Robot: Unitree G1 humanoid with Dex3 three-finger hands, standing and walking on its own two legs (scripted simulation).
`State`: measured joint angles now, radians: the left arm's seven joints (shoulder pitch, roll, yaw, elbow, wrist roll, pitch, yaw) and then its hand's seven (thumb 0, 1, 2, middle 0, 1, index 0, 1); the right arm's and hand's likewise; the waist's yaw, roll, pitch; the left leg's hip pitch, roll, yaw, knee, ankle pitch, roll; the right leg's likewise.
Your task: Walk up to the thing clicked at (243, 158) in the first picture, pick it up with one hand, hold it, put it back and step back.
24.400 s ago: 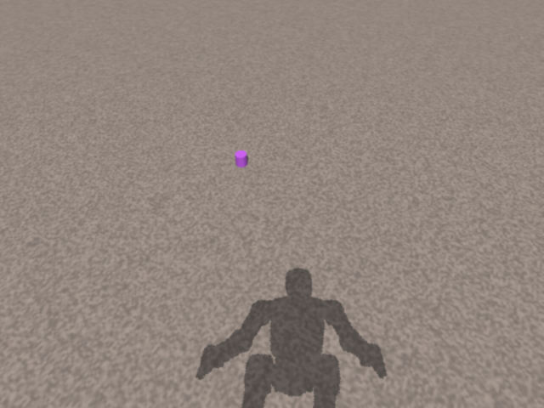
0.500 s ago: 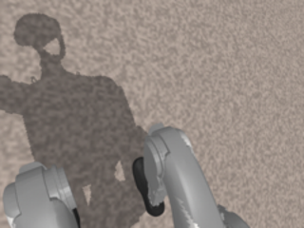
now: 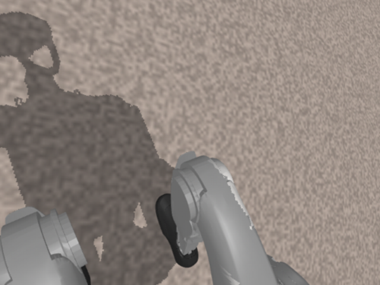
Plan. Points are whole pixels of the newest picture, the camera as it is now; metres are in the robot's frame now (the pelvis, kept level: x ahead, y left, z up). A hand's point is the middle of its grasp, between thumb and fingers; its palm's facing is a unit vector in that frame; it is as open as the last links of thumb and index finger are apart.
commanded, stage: rest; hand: left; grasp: from above
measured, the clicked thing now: out of the picture +0.47 +0.33 -0.26
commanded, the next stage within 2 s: open in 0.34 s
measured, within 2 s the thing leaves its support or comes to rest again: neither
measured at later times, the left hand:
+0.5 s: hand out of the picture +0.46 +0.33 -0.24, palm faces -0.46 -0.15 -0.88, open 9.0 cm
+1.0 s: hand out of the picture +0.46 +0.33 -0.25, palm faces -0.45 -0.13 -0.88, open 12.9 cm
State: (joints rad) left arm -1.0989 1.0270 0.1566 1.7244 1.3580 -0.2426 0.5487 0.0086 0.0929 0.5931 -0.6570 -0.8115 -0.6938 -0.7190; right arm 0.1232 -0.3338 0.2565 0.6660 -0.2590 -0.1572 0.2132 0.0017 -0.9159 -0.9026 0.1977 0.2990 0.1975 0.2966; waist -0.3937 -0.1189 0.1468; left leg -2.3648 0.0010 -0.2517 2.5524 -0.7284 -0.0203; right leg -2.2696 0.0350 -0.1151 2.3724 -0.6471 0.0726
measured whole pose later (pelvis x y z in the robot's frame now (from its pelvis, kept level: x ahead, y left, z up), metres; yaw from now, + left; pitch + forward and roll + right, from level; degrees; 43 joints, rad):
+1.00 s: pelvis +0.00 +0.00 +0.00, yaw -2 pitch +29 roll -15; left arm -1.10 1.06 0.12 1.73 1.33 -0.23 0.58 0.00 -0.32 0.84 -0.22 -0.92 -0.24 -0.91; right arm 0.11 -0.35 0.30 0.64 -0.26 -0.20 0.23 0.00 -0.91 -0.90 0.20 0.30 0.20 0.30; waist -0.40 -0.14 0.17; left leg -2.36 0.01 -0.27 2.56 -0.74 -0.01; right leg -2.25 0.04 -0.14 2.36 -0.64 0.07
